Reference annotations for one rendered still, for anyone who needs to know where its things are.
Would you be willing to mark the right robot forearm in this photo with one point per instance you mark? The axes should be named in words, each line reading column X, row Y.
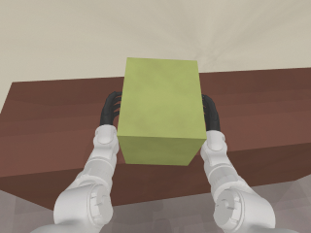
column 219, row 171

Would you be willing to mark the left robot hand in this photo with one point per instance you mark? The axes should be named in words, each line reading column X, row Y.
column 108, row 114

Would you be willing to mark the carton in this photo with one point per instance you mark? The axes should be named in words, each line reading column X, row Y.
column 161, row 119

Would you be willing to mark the right robot upper arm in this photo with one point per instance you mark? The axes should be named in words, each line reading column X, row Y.
column 238, row 211

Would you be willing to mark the left robot upper arm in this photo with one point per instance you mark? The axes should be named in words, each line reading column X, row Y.
column 83, row 209

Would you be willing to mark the right robot hand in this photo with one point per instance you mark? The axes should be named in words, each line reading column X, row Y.
column 211, row 115

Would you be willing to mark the pedestal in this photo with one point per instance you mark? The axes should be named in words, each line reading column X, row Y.
column 47, row 130

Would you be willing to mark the left robot forearm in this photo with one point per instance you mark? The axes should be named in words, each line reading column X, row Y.
column 101, row 164

